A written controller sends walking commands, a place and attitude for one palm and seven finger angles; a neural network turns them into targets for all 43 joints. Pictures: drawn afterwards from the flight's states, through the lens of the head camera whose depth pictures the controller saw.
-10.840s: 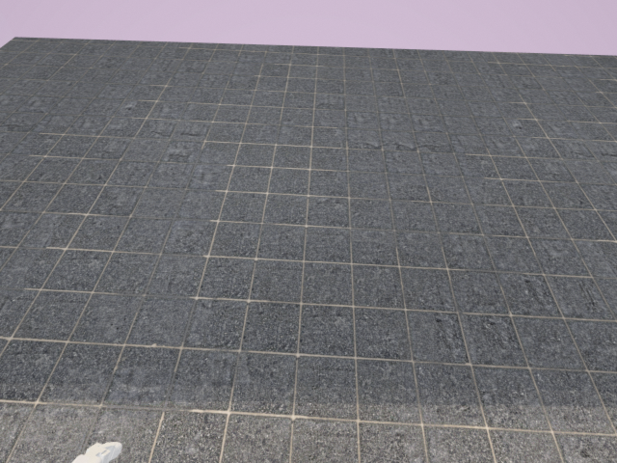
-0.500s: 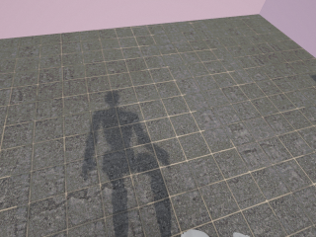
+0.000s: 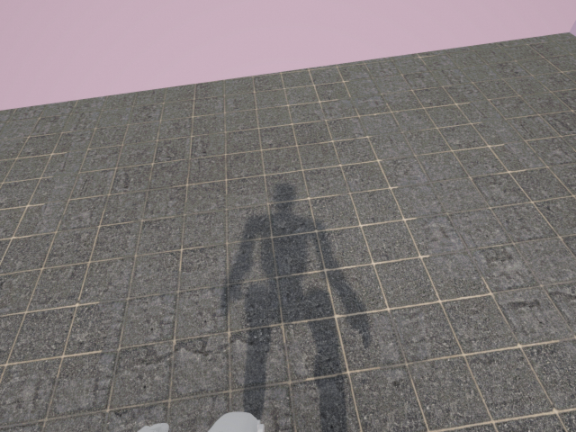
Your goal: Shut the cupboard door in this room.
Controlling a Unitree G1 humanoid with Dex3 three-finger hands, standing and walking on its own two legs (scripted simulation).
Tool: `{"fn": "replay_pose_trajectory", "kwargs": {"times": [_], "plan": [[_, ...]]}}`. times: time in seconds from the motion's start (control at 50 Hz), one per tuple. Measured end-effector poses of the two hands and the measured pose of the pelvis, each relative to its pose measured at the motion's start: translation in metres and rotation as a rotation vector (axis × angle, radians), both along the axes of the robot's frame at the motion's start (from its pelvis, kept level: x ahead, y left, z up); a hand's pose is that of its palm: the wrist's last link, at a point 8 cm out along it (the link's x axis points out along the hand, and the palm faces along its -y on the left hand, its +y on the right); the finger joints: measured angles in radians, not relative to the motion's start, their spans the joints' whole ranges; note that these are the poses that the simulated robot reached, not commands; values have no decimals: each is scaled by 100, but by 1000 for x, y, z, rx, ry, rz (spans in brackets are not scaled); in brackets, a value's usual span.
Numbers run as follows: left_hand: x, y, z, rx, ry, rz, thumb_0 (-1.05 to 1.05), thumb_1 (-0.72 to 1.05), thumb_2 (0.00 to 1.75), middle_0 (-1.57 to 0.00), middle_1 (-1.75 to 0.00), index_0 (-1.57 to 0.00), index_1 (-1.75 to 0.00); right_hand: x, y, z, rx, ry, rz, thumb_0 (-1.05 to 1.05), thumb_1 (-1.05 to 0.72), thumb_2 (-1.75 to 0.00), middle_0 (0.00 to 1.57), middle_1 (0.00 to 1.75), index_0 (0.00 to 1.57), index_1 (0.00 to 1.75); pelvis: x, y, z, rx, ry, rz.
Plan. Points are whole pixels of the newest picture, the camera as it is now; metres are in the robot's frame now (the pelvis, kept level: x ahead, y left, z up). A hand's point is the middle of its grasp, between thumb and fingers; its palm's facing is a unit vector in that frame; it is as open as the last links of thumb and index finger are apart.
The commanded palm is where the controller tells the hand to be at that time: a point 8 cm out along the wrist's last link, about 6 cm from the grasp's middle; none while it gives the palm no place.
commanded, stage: turn or walk to find it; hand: left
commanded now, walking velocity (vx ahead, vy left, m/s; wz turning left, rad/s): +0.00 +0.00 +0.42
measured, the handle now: out of the picture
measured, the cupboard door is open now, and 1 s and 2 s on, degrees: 100 100 100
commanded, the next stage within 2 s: none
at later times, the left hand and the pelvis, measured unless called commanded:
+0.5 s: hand out of the picture -0.04 +0.28 -0.18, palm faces +0.25 -0.94 -0.24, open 7.4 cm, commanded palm none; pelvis -0.04 +0.06 +0.00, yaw +12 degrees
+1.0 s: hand out of the picture -0.06 +0.21 -0.15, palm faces +0.42 -0.87 -0.25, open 7.4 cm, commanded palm none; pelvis -0.06 +0.00 +0.00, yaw +26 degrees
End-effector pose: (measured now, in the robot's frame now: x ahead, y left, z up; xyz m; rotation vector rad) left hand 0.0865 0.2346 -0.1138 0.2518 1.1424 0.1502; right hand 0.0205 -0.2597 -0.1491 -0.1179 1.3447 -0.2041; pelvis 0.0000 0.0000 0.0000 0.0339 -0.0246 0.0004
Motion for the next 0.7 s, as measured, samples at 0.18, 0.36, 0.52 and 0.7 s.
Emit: {"fn": "replay_pose_trajectory", "kwargs": {"times": [0.18,0.36,0.52,0.7], "plan": [[-79,28,-22,-36,105,149,1,90,90,-21,-30,-20,-30,38,22,10,-38,-19,150,1,-91,-90,20,30,19,30,-13,17,-3,-13,1,90],[-145,80,-45,-56,219,282,1,91,90,-20,-30,-20,-29,84,79,31,-81,-181,288,1,-91,-90,20,30,20,30,-29,50,-9,-45,-3,149],[-139,91,-27,-52,125,315,1,91,90,-20,-30,-20,-29,78,101,36,-49,-177,331,1,-90,-90,20,30,20,30,-37,58,3,-58,4,210],[-110,69,-13,-30,6,319,1,91,90,-20,-30,-20,-29,45,79,15,-10,-85,332,1,-90,-89,20,30,20,30,-46,37,0,-46,12,288]]}}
